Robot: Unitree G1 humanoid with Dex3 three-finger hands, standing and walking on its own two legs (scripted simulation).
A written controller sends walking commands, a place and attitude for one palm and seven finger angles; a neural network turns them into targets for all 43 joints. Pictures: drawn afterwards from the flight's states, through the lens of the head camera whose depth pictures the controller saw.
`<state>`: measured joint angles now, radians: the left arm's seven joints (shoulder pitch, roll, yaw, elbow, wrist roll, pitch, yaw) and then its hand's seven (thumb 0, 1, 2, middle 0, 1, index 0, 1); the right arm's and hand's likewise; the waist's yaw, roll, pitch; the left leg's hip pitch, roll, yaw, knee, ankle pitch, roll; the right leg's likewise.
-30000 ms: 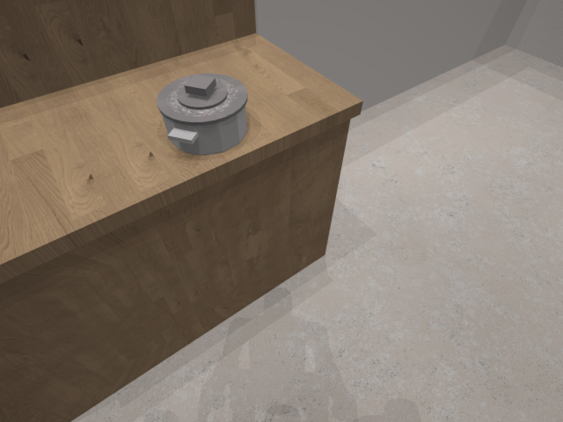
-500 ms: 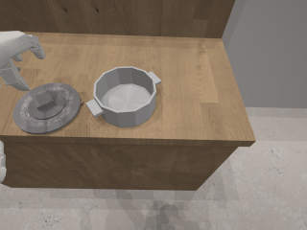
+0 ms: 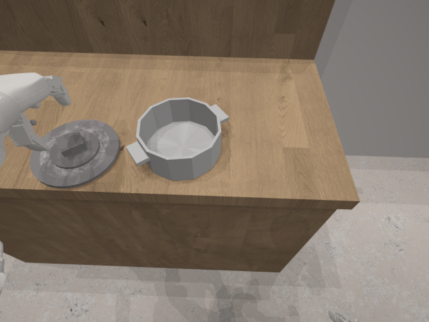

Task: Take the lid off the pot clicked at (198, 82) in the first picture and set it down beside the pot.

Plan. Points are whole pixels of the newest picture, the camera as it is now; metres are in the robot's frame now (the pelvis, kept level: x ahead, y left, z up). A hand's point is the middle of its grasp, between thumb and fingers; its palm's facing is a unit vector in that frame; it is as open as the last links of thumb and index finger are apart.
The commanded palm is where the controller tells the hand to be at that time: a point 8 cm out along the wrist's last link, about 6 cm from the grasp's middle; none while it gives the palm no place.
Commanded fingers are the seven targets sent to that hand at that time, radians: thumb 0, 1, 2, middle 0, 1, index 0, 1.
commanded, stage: draw the hand back to the body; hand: left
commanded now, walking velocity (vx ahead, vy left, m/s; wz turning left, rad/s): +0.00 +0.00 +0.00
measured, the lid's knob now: (71, 142) +0.47 +0.32 +0.03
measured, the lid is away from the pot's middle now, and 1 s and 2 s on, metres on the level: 0.24 0.24 0.24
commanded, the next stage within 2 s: step back with the hand held close in 1.82 s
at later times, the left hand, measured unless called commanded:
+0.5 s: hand (50, 111) +0.38 +0.24 +0.21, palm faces +0.43 -0.87 -0.25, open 10.2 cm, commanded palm +0.32 +0.28 +0.22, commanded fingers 0.00 0.40 0.77 -0.28 -0.60 -0.28 -0.60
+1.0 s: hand (44, 163) +0.29 +0.21 +0.21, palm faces +0.46 -0.85 -0.24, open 7.9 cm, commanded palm +0.23 +0.25 +0.21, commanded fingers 0.00 0.90 0.90 -0.20 -0.30 -0.20 -0.30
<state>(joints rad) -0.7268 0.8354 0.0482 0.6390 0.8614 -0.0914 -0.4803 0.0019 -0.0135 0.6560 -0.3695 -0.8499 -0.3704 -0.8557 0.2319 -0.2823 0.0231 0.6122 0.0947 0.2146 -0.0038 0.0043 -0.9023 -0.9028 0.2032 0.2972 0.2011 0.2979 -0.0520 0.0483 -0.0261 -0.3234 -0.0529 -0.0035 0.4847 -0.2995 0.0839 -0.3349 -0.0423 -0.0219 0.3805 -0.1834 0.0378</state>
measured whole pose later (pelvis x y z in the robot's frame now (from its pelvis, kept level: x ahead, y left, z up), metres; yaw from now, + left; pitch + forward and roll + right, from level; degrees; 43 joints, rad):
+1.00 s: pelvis -0.01 -0.05 +0.01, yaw -2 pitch -3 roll -1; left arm -0.02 0.38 0.39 -0.05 -0.11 -0.11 0.09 0.01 0.74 0.86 -0.24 -0.39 -0.24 -0.40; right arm 0.16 -0.23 0.03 0.67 0.04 -0.09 -0.06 0.01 -0.90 -0.90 0.20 0.30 0.20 0.30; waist 0.03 0.07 0.02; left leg -0.05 0.02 0.01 0.38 -0.28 0.00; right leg -0.11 0.02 -0.01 0.36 -0.19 -0.02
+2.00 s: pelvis -0.01 -0.03 +0.00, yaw -3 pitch -4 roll -1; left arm 0.46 0.36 0.38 -0.54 -0.07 -0.17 0.09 0.02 0.88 0.90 -0.21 -0.30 -0.21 -0.31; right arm 0.18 -0.20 0.04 0.63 0.00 -0.13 -0.05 0.01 -0.90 -0.90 0.21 0.30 0.20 0.30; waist 0.07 0.05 0.02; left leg -0.07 -0.01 0.03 0.44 -0.30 0.04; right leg -0.12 0.00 0.01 0.37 -0.18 0.02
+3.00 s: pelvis -0.15 +0.00 -0.01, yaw -6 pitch +1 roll -2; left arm 0.52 0.43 0.42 -0.67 -0.05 -0.26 0.10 0.02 0.89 0.90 -0.21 -0.30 -0.21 -0.30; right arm 0.13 -0.18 0.02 0.57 0.00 -0.12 -0.03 0.01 -0.90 -0.90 0.21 0.30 0.20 0.30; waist 0.00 -0.01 0.07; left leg -0.43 0.01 0.09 0.53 -0.12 0.08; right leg -0.27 0.04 0.01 0.53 -0.27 0.01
